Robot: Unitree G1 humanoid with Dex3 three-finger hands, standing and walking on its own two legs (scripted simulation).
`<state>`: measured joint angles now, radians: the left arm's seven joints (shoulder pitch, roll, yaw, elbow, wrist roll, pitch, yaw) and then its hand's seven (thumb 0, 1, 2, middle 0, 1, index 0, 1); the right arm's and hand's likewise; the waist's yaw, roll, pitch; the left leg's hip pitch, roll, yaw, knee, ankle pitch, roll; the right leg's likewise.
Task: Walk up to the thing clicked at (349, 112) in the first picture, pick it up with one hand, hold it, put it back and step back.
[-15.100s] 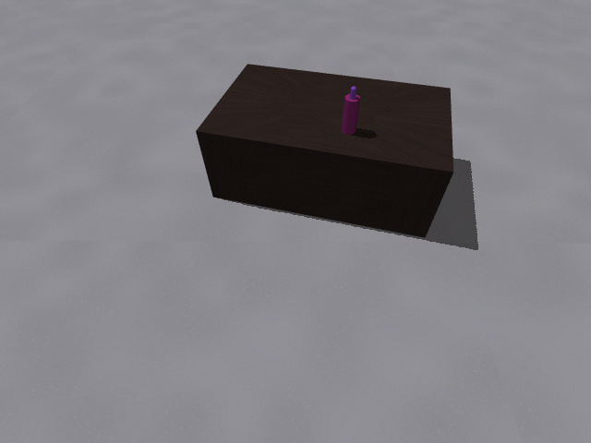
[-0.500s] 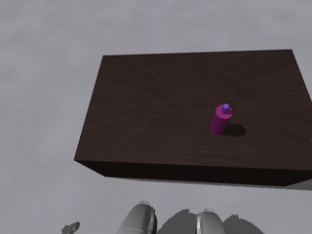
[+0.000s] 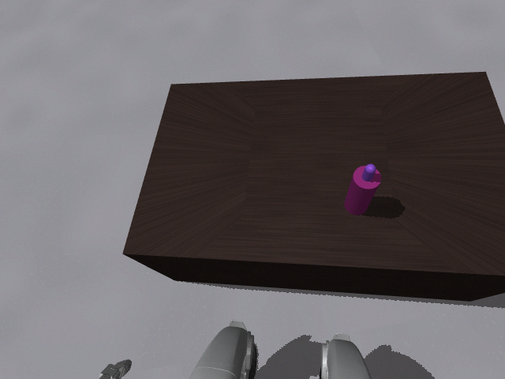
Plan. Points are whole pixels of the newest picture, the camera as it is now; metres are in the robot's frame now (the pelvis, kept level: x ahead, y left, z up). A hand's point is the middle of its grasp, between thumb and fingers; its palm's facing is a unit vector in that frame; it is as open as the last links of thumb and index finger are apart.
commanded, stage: approach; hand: right
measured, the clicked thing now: (362, 187) +0.52 -0.15 -0.21
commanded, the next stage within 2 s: close in in 0.60 s
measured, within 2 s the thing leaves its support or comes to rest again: neither
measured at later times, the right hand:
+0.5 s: hand (434, 188) +0.49 -0.27 -0.14, palm faces +0.05 +1.00 +0.02, open 17.6 cm
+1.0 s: hand (384, 197) +0.52 -0.21 -0.25, palm faces +0.06 +1.00 -0.05, open 17.0 cm
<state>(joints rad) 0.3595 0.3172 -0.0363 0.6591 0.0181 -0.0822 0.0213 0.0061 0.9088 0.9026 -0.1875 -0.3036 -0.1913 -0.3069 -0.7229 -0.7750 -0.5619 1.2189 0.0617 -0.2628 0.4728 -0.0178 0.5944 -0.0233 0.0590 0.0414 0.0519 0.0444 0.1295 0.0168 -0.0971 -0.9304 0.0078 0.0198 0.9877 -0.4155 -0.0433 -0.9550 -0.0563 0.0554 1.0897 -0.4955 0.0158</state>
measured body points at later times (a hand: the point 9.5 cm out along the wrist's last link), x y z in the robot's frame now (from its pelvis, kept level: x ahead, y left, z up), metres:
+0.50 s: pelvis -0.04 +0.01 -0.16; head +0.18 -0.04 +0.23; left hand +0.03 +0.28 -0.26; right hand +0.48 -0.33 -0.14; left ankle +0.03 +0.15 -0.66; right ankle +0.01 -0.12 -0.66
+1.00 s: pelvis -0.08 +0.01 -0.30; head +0.15 -0.04 +0.08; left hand -0.09 +0.28 -0.39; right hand +0.51 -0.26 -0.25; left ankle +0.03 +0.15 -0.66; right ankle +0.00 -0.12 -0.66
